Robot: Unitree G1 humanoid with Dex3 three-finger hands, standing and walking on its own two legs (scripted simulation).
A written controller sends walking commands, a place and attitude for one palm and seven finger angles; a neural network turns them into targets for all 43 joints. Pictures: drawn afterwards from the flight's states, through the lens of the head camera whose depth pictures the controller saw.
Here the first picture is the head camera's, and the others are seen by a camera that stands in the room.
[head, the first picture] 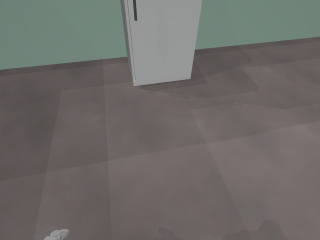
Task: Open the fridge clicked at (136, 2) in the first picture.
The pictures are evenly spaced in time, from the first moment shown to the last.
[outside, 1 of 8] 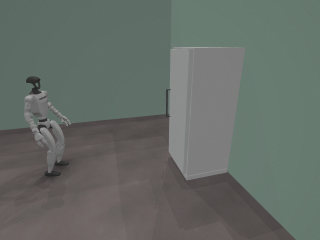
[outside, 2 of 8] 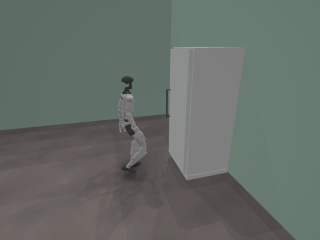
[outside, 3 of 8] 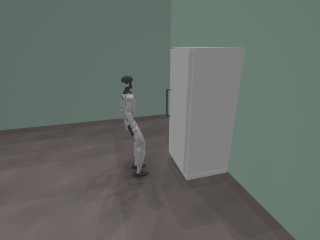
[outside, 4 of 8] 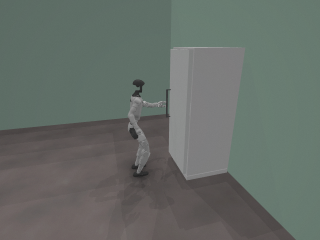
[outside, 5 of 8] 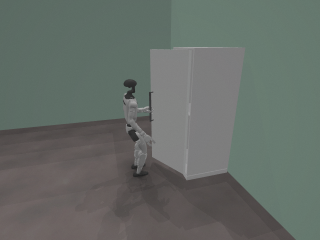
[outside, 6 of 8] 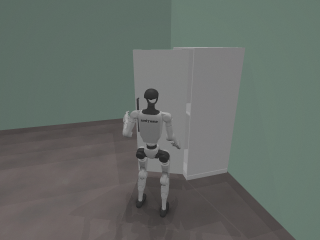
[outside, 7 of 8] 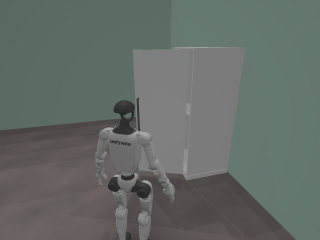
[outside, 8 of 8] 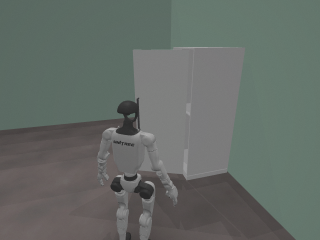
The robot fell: no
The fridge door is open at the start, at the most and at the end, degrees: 0 74 66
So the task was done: yes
